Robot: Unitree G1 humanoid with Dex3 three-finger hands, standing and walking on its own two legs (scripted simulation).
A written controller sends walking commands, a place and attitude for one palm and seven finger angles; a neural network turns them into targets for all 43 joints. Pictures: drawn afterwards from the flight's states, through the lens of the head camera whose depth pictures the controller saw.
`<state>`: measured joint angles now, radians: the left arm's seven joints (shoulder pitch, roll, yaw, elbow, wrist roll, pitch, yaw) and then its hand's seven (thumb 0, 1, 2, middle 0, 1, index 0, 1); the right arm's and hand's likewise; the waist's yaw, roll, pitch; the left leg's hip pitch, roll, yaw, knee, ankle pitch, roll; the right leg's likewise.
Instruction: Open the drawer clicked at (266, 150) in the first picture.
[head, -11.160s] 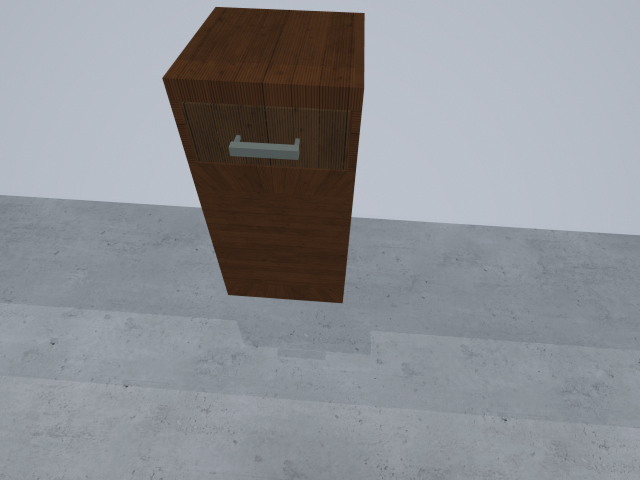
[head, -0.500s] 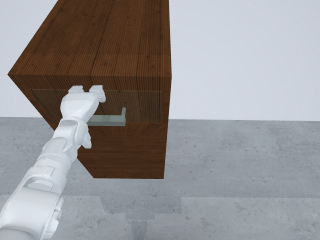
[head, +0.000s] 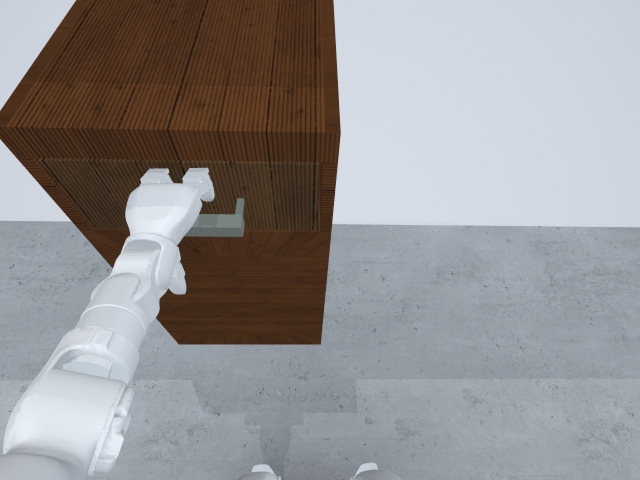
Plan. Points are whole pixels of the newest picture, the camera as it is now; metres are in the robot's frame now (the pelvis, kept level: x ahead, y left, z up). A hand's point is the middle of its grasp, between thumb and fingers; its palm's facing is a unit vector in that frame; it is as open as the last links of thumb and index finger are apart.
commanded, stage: lower the fingers behind the handle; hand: left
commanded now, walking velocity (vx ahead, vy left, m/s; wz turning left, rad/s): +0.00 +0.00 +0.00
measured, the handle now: (191, 214) +0.49 +0.19 -0.02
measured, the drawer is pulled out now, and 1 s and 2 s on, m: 0.00 0.00 0.00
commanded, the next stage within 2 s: close the thumb around the handle in 1.08 s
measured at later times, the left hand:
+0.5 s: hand (179, 248) +0.44 +0.20 -0.02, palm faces -0.11 -0.02 -0.99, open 13.8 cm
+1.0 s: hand (179, 247) +0.45 +0.20 -0.04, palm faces -0.07 -0.02 -1.00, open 13.8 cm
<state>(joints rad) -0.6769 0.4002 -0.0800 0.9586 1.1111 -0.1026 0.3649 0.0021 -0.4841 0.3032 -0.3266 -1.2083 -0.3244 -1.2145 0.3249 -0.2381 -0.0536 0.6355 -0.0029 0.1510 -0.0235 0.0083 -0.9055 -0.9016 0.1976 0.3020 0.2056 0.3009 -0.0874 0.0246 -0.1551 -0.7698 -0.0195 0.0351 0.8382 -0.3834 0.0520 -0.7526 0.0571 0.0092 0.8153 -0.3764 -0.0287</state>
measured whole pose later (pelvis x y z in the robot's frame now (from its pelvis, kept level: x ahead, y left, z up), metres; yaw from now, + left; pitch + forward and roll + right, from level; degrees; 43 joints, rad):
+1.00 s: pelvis -0.01 +0.00 -0.02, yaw +1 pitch +22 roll -2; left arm -0.76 0.41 -0.10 1.10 1.11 -0.03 0.43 0.00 -0.48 0.30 -0.32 -1.20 -0.32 -1.22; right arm 0.32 -0.22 -0.02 0.67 0.00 0.14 -0.03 0.01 -0.90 -0.90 0.20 0.30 0.21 0.30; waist -0.12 0.04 -0.18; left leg -0.94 -0.01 0.01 0.98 -0.42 0.05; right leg -0.91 0.06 -0.02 0.94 -0.41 -0.03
